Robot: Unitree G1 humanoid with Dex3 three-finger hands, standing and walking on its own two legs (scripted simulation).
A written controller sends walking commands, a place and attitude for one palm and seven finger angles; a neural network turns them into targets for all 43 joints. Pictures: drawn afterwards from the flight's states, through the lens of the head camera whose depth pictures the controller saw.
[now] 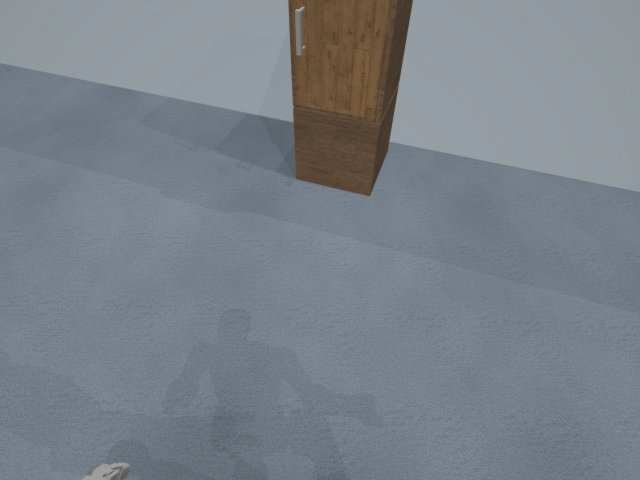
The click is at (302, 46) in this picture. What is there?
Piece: cupboard door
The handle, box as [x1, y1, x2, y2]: [295, 7, 305, 55]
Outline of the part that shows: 304,7 295,10 296,54 299,55 302,54 302,51 305,48 305,46 302,45 301,12 304,10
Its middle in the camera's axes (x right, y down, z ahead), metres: -0.07 -0.74 +1.38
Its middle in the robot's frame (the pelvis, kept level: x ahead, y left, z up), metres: +1.52 +0.14 -0.04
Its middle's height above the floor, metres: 0.73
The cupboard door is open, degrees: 0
